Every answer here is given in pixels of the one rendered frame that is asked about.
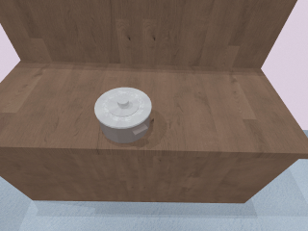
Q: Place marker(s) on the table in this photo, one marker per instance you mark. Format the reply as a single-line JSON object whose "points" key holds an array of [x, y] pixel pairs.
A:
{"points": [[218, 130]]}

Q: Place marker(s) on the lid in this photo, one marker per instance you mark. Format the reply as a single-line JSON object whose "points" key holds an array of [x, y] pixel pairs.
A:
{"points": [[110, 114]]}

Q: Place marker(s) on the pot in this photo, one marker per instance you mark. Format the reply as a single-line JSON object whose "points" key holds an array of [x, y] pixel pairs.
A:
{"points": [[125, 135]]}

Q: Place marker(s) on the knob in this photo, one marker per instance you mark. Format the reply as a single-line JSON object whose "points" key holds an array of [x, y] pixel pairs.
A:
{"points": [[122, 101]]}

